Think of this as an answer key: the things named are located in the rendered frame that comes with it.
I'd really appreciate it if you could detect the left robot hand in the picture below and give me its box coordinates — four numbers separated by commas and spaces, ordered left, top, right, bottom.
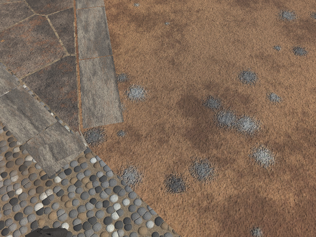
25, 227, 68, 237

